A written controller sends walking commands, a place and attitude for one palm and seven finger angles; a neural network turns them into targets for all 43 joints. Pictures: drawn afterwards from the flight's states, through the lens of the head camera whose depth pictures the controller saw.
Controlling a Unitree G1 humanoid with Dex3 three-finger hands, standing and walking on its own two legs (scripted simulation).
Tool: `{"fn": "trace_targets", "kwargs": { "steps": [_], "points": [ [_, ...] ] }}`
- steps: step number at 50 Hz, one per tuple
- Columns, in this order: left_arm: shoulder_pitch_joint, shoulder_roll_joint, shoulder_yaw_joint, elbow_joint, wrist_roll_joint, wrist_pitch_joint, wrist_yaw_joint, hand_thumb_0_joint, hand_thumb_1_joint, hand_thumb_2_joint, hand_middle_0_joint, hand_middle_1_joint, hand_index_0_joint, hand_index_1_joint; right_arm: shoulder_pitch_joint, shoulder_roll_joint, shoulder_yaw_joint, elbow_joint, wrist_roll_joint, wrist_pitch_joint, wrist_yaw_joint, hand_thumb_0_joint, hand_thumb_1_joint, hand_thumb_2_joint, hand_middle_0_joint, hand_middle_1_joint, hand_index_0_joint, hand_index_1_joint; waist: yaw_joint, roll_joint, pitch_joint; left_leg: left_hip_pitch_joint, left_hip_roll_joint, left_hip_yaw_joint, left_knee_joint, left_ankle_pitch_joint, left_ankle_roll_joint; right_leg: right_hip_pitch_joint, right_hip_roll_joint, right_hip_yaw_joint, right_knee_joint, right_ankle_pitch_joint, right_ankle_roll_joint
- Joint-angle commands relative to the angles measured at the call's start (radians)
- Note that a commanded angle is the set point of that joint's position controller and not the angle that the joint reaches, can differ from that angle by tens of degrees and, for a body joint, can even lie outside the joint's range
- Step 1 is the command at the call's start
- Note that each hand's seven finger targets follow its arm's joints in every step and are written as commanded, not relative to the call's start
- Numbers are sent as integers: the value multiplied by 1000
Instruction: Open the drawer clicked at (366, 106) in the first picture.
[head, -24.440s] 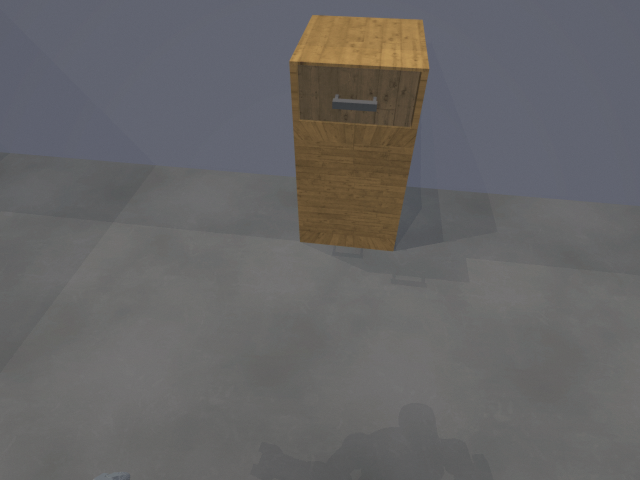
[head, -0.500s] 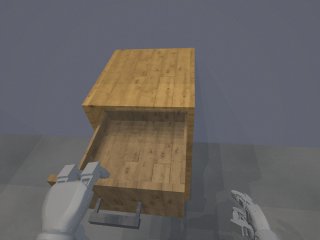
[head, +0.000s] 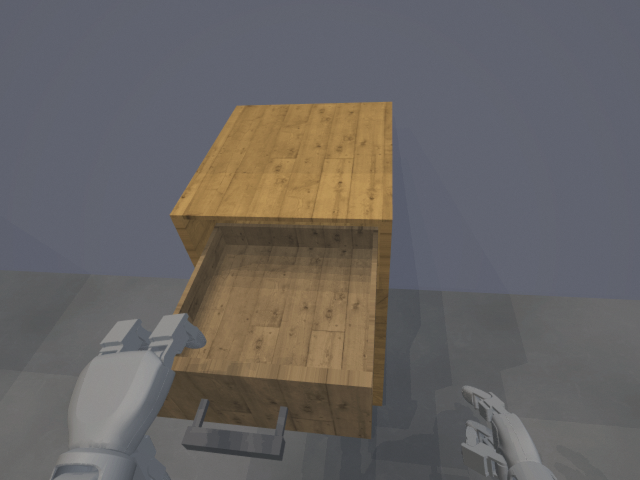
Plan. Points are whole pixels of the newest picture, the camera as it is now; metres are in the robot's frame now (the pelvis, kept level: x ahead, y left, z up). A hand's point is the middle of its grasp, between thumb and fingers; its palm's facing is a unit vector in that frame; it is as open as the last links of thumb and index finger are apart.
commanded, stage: draw the hand back to the body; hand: left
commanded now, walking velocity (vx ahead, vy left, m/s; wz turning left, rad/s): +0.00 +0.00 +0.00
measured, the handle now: (238, 426) +0.20 +0.17 -0.07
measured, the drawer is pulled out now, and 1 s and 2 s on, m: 0.30 0.30 0.30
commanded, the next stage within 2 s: step back with the hand held close in 1.26 s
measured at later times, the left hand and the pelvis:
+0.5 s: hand (137, 367) +0.18 +0.21 +0.14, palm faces +0.35 -0.86 -0.37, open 13.2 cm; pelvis +0.01 +0.00 +0.01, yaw +4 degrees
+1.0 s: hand (88, 343) +0.18 +0.25 +0.17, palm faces +0.47 -0.78 -0.40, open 9.1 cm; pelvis +0.02 +0.00 +0.01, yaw +4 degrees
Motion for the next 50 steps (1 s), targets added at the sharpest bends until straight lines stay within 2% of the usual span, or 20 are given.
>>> {"fn": "trace_targets", "kwargs": {
  "steps": [1, 3, 4, 8, 9, 11, 13, 14, 16, 18, 21, 23, 25, 29, 33, 39, 41, 46, 48, 50],
  "points": [
    [-25, 159, 138, -217, -1, -35, 31, 0, -500, 300, -300, -1200, -300, -1200, -163, -77, -30, -195, 3, -55, -8, 0, -900, -900, 200, 300, 200, 300, 2, -103, -58, 3, 17, -23, -89, 268, 16, 72, -24, 38, -136, 156, -37],
    [-29, 216, 209, -213, -13, -40, 33, 0, -500, 300, -300, -1200, -300, -1200, -189, -84, -28, -190, 8, -53, -17, 0, -900, -900, 200, 300, 200, 300, 5, -98, -35, 1, 14, -36, -102, 253, 12, 85, -20, 64, -157, 157, -41],
    [-14, 193, 197, -214, -11, -41, 34, 0, -500, 300, -300, -1200, -300, -1200, -159, -79, -27, -189, 6, -54, -15, 0, -900, -900, 200, 300, 200, 300, 2, -98, -73, 9, 13, -22, -99, 268, 14, 92, -28, 39, -147, 156, -34],
    [-43, 221, 236, -217, -49, -54, 20, 0, -500, 300, -300, -1200, -300, -1200, -189, -90, -35, -182, 8, -52, -33, 0, -900, -900, 200, 300, 200, 300, -5, -61, -32, 31, 11, -34, -114, 250, 15, 83, -28, 55, -183, 156, -35],
    [-33, 211, 229, -213, -52, -54, 17, 0, -500, 300, -300, -1200, -300, -1200, -158, -86, -33, -179, 7, -54, -33, 0, -900, -900, 200, 300, 200, 300, -7, -82, -65, 29, 10, -24, -114, 255, 18, 95, -35, 30, -173, 144, -27],
    [-31, 214, 236, -190, -68, -64, 2, 0, -500, 300, -300, -1200, -300, -1200, -161, -92, -39, -172, 5, -50, -43, 0, -900, -900, 200, 300, 200, 300, -9, -108, -29, 26, 10, -23, -120, 251, 19, 88, -36, 26, -188, 149, -23],
    [-51, 258, 274, -215, -72, -68, -6, 0, -500, 300, -300, -1200, -300, -1200, -181, -101, -36, -176, 5, -54, -51, 0, -900, -900, 200, 300, 200, 300, -6, -74, -41, 47, 9, -32, -122, 259, 19, 98, -33, 51, -200, 167, -28],
    [-59, -180, 138, -171, -817, -123, -46, 0, -465, 315, -298, -1178, -298, -1178, -105, -7, -28, -209, 37, -127, -84, 0, -900, -900, 200, 300, 200, 300, -130, -180, 13, 128, 39, -34, -135, 200, 48, 142, -27, -74, -158, 142, -12],
    [-6, 14, 288, -219, -915, -179, -41, 0, -395, 345, -292, -1133, -292, -1133, -91, -48, -28, -170, 26, -185, -146, 0, -900, -900, 200, 300, 200, 300, -82, -177, 7, 106, 43, -44, -169, 200, 37, 165, -44, -75, -185, 105, -4],
    [-65, 113, 391, -294, -942, -215, -20, 0, -325, 375, -287, -1087, -287, -1087, -92, -51, -19, -132, 10, -233, -176, 0, -900, -900, 200, 300, 200, 300, -67, -81, -7, 113, 31, -44, -171, 239, 24, 184, -54, -64, -208, 138, -7],
    [-39, 28, 334, -273, -960, -232, -31, 0, -220, 420, -280, -1020, -280, -1020, -70, -38, -13, -111, 6, -274, -178, 0, -900, -900, 200, 300, 200, 300, -75, -60, 26, 97, 34, -45, -186, 316, 14, 199, -60, -81, -205, 206, -14],
    [-58, 43, 361, -260, -961, -234, -35, 0, -150, 450, -275, -975, -275, -975, -76, -41, -11, -89, 6, -289, -174, 0, -900, -900, 200, 300, 200, 300, -69, 21, 67, 85, 31, -46, -192, 328, 5, 193, -58, -77, -223, 212, -21],
    [-47, 16, 351, -224, -972, -237, -43, 0, -80, 480, -270, -930, -270, -930, -71, -40, -11, -81, 6, -296, -168, 0, -900, -900, 200, 300, 200, 300, -70, -32, 78, 71, 37, -54, -205, 340, 1, 205, -55, -90, -211, 216, -20],
    [-32, 21, 370, -245, -982, -243, -55, 0, 60, 540, -260, -840, -260, -840, -76, -47, -17, -71, 6, -305, -156, 0, -900, -900, 200, 300, 200, 300, -67, -25, 21, 90, 38, -58, -205, 407, -4, 243, -55, -88, -197, 271, -20],
    [-29, 45, 408, -255, -989, -239, -58, 0, 200, 600, -250, -750, -250, -750, -91, -52, -27, -65, 8, -299, -152, 0, -900, -900, 200, 300, 200, 300, -65, -82, -6, 100, 42, -60, -197, 448, -3, 253, -50, -86, -202, 317, -16],
    [-67, 73, 454, -260, -996, -238, -54, 0, 410, 690, -235, -615, -235, -615, -84, -50, -25, -59, 11, -287, -154, 0, -900, -900, 200, 300, 200, 300, -68, -35, -16, 112, 34, -49, -204, 425, -5, 252, -52, -83, -209, 302, -15],
    [-65, 64, 458, -227, -1002, -234, -53, 0, 480, 720, -230, -570, -230, -570, -90, -50, -28, -57, 13, -282, -157, 0, -900, -900, 200, 300, 200, 300, -68, -80, 6, 105, 35, -51, -208, 408, -3, 240, -50, -86, -212, 293, -12],
    [-93, 85, 492, -221, -1007, -231, -52, 0, 655, 795, -218, -458, -218, -458, -92, -56, -31, -55, 15, -275, -159, 0, -900, -900, 200, 300, 200, 300, -65, -73, 1, 113, 35, -48, -209, 405, 1, 243, -52, -80, -217, 294, -11],
    [-112, 107, 519, -235, -1007, -230, -50, 0, 725, 825, -213, -413, -213, -413, -103, -59, -33, -51, 15, -278, -159, 0, -900, -900, 200, 300, 200, 300, -64, -23, -15, 128, 31, -43, -203, 415, 2, 247, -52, -69, -226, 313, -12],
    [-86, 63, 480, -189, -1011, -226, -55, 0, 795, 855, -207, -367, -207, -367, -95, -53, -29, -47, 13, -273, -156, 0, -900, -900, 200, 300, 200, 300, -68, -64, 11, 115, 33, -47, -208, 411, 2, 240, -53, -81, -220, 305, -10]
  ]
}}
